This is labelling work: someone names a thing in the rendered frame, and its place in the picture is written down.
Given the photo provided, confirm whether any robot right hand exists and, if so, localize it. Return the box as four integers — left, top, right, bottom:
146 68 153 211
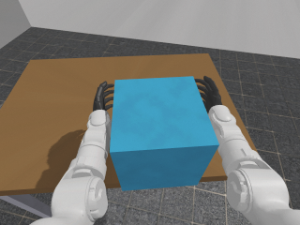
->
194 76 222 113

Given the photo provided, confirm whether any right robot forearm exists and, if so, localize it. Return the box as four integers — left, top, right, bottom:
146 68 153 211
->
208 105 290 203

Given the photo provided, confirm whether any table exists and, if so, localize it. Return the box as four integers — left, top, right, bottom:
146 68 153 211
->
0 53 259 218

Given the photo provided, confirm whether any left robot forearm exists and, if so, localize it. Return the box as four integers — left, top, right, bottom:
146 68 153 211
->
51 110 112 213

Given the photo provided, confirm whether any robot left upper arm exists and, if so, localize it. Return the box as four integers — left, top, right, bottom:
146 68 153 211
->
30 175 108 225

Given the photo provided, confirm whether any robot right upper arm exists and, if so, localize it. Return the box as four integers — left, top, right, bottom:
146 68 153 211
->
226 168 300 225

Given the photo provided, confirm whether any robot left hand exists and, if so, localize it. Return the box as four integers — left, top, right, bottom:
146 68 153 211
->
93 81 114 112

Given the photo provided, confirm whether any carton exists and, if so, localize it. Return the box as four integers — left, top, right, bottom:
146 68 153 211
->
110 76 219 191

